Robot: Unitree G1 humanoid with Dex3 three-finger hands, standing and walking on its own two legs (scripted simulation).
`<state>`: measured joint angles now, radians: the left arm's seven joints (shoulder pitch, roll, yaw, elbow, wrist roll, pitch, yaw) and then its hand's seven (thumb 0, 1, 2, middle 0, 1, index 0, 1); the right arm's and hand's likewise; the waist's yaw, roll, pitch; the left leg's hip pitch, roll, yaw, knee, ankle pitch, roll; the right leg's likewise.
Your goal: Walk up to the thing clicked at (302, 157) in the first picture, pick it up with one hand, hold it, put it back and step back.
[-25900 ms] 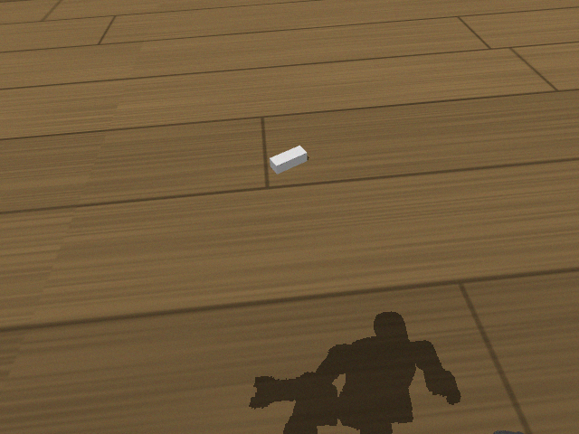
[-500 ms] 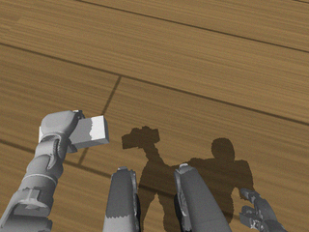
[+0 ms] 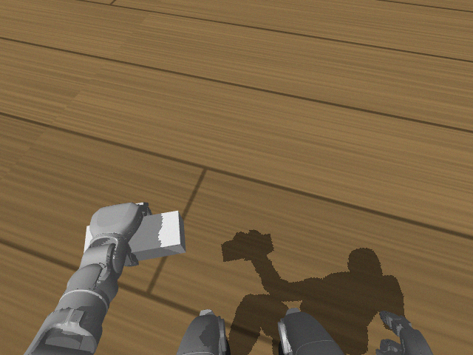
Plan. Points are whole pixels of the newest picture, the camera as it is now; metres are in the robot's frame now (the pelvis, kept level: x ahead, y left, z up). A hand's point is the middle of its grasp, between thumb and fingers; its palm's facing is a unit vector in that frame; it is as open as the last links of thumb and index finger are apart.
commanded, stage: lift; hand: left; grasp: from above
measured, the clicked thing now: (137, 239) +0.34 +0.22 -0.10
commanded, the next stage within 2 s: hold in 0.22 s
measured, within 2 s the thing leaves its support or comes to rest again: neither
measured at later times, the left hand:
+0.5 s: hand (121, 224) +0.34 +0.22 -0.01, palm faces -0.42 -0.05 -0.90, open 10.0 cm
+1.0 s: hand (114, 228) +0.32 +0.22 +0.02, palm faces -0.43 -0.04 -0.90, open 10.0 cm
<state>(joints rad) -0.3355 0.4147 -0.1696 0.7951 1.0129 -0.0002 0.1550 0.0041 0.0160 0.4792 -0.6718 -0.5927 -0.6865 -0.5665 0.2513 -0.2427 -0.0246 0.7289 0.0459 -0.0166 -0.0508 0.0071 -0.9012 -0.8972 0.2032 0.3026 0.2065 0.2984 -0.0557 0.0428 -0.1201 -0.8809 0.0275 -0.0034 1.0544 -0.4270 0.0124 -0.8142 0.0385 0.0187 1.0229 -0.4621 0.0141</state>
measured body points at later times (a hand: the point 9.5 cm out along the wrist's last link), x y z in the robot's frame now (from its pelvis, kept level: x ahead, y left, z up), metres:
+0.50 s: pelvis +0.02 -0.01 +0.05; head +0.06 -0.01 +0.49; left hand +0.36 +0.22 +0.04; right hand +0.12 -0.27 -0.08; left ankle +0.05 +0.11 -0.67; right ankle +0.02 -0.13 -0.67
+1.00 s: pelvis +0.02 +0.00 +0.06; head +0.03 -0.02 +0.51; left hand +0.34 +0.22 +0.07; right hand +0.14 -0.26 -0.06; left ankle +0.05 +0.11 -0.67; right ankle +0.02 -0.13 -0.67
